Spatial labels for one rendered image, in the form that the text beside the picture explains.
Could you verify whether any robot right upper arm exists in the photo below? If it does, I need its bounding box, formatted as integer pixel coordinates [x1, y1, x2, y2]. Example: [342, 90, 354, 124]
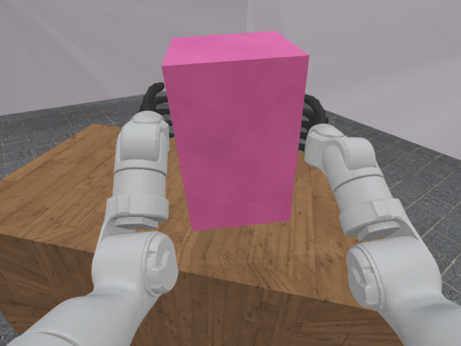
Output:
[346, 235, 461, 346]

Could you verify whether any carton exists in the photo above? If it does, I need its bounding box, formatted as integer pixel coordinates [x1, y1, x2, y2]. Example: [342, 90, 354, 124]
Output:
[161, 31, 309, 231]

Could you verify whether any right robot forearm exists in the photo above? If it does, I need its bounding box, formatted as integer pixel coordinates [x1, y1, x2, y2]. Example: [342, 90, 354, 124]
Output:
[304, 124, 442, 290]

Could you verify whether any left robot forearm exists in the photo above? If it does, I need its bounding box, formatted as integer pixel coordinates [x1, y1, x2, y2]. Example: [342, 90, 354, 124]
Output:
[91, 111, 170, 284]

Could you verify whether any pedestal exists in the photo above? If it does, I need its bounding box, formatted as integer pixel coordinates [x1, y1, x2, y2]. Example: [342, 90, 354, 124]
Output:
[0, 124, 403, 346]

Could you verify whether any left robot hand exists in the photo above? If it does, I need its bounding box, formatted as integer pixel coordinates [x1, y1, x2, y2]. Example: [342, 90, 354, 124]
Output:
[139, 82, 174, 138]

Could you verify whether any robot left upper arm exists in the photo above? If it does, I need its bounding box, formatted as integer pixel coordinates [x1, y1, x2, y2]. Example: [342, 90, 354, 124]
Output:
[6, 231, 179, 346]

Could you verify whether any right robot hand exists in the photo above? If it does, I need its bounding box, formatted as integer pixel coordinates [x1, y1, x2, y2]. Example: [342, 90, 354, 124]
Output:
[298, 94, 328, 151]

